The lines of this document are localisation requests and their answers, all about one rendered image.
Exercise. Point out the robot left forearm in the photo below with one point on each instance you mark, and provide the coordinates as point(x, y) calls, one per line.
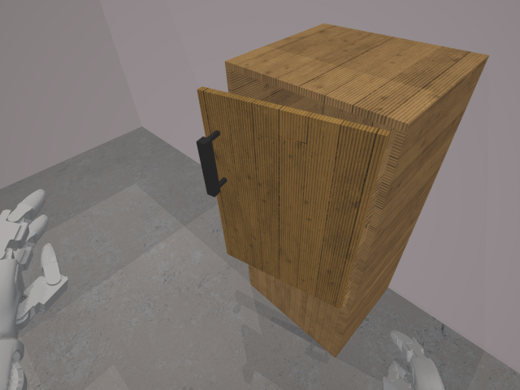
point(12, 376)

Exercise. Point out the cupboard door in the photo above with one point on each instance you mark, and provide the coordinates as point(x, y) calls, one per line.
point(299, 187)

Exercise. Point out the robot right hand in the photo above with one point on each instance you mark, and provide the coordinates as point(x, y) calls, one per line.
point(421, 374)

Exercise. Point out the robot left hand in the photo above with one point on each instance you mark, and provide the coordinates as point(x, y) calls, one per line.
point(18, 235)

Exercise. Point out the handle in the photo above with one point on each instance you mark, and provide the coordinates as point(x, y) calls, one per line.
point(207, 158)

